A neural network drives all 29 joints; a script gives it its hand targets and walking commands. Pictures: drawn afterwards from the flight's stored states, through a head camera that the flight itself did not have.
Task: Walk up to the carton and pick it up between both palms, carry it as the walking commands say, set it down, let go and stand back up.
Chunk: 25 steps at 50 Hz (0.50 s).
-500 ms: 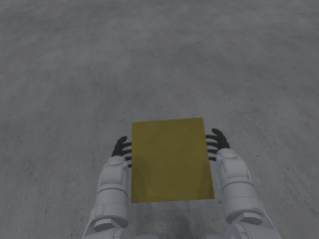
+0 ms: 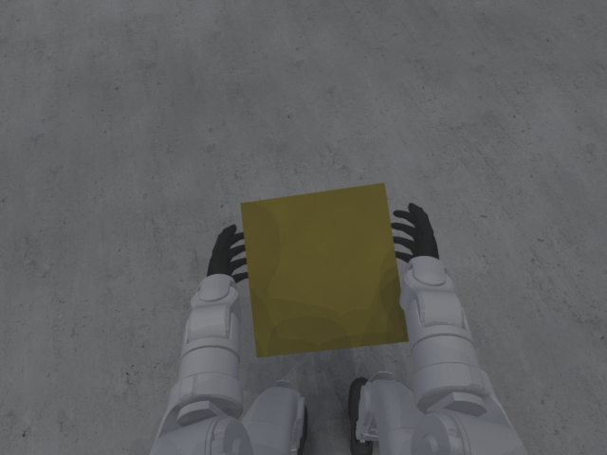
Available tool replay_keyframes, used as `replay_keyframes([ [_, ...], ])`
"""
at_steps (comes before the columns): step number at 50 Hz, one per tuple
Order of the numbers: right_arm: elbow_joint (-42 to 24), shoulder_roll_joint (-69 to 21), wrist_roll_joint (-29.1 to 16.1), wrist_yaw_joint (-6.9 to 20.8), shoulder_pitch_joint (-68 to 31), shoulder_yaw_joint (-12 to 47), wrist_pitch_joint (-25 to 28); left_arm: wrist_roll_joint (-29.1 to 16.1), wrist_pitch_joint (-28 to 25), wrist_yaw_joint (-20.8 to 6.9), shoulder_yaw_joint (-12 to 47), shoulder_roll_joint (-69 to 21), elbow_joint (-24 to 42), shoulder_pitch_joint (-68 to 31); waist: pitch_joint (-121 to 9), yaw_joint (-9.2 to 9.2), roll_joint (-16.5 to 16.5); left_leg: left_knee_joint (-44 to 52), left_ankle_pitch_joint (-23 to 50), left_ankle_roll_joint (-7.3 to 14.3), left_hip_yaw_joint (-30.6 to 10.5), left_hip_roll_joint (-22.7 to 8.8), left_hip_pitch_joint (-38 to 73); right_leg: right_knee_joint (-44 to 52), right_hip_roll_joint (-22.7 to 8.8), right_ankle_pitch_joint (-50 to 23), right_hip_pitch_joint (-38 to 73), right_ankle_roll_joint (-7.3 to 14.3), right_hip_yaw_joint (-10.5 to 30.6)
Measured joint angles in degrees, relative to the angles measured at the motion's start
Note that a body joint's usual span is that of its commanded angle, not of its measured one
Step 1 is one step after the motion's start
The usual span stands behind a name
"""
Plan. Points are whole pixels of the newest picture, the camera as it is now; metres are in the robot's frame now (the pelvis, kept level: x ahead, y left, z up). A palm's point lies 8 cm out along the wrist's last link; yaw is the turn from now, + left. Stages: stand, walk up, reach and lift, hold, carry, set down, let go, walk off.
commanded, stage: set down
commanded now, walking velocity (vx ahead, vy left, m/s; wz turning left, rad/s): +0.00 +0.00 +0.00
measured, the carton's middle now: (324, 267) +0.37 +0.03 -0.14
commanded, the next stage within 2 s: none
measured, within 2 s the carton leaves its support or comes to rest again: neither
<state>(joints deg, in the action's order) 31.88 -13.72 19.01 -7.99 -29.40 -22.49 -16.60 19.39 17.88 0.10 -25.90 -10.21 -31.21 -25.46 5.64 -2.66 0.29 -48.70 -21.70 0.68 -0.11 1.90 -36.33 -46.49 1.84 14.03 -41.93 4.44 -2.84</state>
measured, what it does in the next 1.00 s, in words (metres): lowers itself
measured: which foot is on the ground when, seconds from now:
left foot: down 0.00-1.00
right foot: down 0.00-1.00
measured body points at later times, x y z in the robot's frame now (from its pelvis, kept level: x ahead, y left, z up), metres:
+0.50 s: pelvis -0.01 +0.02 -0.07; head +0.18 +0.01 +0.34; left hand +0.37 +0.18 -0.15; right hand +0.39 -0.11 -0.14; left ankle +0.03 +0.12 -0.69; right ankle +0.09 -0.07 -0.69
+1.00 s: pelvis -0.03 +0.03 -0.15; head +0.21 +0.02 +0.23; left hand +0.40 +0.17 -0.24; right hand +0.41 -0.11 -0.24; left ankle +0.03 +0.12 -0.69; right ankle +0.09 -0.07 -0.69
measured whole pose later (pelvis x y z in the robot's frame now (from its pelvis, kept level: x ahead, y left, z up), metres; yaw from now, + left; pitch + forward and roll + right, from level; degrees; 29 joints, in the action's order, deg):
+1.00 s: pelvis -0.03 +0.03 -0.15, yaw +0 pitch +34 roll +2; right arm 35.3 -5.7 11.7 -10.5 -44.6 -21.6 -11.9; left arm 8.2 14.2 9.2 -19.3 -5.1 -35.3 -42.1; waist -3.0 -1.0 -0.6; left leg -87.7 -33.2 2.9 4.1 2.7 -88.3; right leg -83.7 0.8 22.5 -94.8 2.1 -0.3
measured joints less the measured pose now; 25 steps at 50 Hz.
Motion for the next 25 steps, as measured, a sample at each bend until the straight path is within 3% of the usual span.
replay_keyframes([
  [10, 0.0, 0.5, -1.0, -1.5, -3.7, -0.6, 4.2, -2.5, -3.2, 0.2, 0.7, 2.2, -1.3, -5.4, -1.0, -0.06, 1.0, -7.5, -1.4, -0.2, -0.9, 0.4, -13.5, -5.9, -0.6, 0.8, -12.6, 0.0, -1.2],
  [25, -0.4, 4.2, -4.7, -1.0, -5.5, 1.0, 5.2, -7.0, -4.6, 5.0, 4.0, 1.4, -0.6, -7.1, -6.8, 0.33, -0.1, -19.6, -5.7, 1.5, 2.3, 0.4, -30.4, -17.8, -0.6, 3.8, -30.4, -1.7, 1.4],
])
